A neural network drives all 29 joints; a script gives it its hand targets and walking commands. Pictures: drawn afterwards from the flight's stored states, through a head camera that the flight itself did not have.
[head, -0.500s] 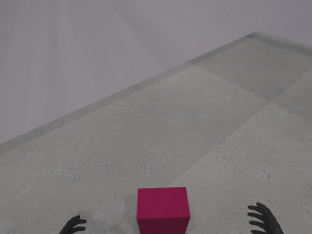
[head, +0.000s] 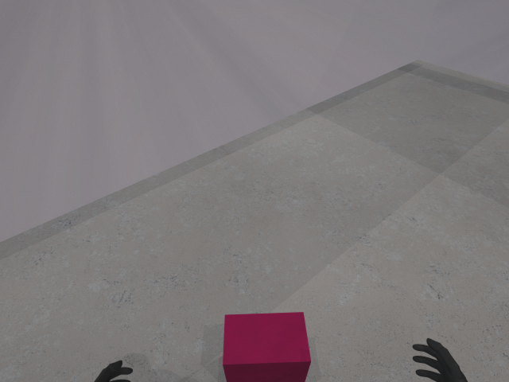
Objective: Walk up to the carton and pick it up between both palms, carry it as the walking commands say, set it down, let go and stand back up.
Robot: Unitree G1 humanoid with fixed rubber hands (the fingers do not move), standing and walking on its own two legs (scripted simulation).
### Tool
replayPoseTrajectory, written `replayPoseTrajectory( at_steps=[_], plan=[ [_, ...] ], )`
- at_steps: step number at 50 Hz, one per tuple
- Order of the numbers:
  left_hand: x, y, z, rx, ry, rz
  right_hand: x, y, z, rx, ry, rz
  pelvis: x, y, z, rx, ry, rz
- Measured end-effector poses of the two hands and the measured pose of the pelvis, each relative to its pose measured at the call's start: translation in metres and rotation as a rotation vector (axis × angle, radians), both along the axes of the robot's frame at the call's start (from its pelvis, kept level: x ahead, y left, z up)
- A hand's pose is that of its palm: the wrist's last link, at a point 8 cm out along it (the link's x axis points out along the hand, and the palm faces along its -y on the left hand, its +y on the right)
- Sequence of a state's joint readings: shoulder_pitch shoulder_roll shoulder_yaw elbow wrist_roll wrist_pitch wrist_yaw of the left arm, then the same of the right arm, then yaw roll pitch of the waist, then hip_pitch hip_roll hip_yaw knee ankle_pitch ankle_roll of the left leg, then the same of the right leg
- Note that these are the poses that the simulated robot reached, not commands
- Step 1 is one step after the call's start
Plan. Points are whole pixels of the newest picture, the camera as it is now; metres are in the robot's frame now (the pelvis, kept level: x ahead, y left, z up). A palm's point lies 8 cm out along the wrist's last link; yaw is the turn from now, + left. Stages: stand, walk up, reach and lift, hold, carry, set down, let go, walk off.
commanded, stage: stand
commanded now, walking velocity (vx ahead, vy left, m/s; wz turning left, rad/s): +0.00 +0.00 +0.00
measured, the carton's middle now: (265, 355) +0.41 -0.01 -0.62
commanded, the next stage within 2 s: none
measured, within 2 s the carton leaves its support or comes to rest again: neither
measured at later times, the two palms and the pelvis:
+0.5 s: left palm out of the picture +0.09 +0.27 -0.08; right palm out of the picture +0.12 -0.29 -0.07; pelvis -0.03 +0.00 +0.00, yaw +0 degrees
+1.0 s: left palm out of the picture +0.07 +0.27 -0.08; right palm out of the picture +0.09 -0.30 -0.08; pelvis -0.03 +0.00 +0.00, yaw +0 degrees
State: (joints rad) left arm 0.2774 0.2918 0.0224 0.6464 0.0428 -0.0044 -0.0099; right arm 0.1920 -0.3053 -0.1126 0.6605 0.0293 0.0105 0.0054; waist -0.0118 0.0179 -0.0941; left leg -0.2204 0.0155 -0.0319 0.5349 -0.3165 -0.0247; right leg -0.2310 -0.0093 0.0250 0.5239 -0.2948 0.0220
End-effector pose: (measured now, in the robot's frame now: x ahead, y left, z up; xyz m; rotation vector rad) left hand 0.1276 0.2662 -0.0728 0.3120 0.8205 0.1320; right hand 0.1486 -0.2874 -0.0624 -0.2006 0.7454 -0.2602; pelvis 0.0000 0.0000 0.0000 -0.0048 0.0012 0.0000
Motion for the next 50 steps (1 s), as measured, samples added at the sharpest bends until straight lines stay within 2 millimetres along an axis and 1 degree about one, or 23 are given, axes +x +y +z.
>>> replayPoseTrajectory(
  at_steps=[15,25,34,50],
  plan=[
    [-0.018,0.001,0.001,0.003,-0.009,0.002,-0.018,-0.004,0.000,-0.007,-0.004,-0.003,-0.016,-0.001,0.000,0.001,-0.022,0.000],
    [-0.033,0.003,-0.002,0.009,0.012,0.006,-0.033,-0.006,-0.003,-0.007,0.015,-0.007,-0.025,-0.001,0.000,0.001,-0.035,0.000],
    [-0.043,0.005,-0.006,0.013,0.039,0.011,-0.044,-0.009,-0.008,-0.010,0.046,-0.013,-0.030,-0.001,0.000,0.002,-0.042,0.000],
    [-0.057,0.009,-0.012,0.016,0.079,0.023,-0.056,-0.012,-0.014,-0.010,0.081,-0.023,-0.035,-0.001,0.000,0.002,-0.049,0.000]
  ],
)
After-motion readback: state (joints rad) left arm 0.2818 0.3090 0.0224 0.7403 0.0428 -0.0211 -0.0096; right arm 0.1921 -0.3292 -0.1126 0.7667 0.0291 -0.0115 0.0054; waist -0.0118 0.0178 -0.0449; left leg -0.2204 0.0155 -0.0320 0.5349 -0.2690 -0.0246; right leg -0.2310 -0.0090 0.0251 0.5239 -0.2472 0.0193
